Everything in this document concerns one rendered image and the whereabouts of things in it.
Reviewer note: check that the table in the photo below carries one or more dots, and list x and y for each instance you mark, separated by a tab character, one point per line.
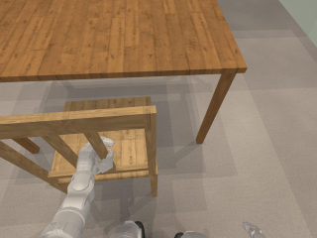
46	40

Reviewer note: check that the left robot foot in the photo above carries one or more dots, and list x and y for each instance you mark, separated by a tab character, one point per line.
140	224

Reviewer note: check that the robot left thigh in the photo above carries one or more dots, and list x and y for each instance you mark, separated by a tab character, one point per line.
128	230

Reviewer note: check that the right robot hand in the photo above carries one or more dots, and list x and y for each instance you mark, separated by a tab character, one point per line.
253	230

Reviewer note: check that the left robot hand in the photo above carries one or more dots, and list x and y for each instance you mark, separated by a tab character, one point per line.
88	158

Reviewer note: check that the chair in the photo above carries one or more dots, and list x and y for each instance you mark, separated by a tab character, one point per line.
130	122

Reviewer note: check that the left robot forearm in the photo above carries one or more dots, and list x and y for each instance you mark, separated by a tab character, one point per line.
71	217

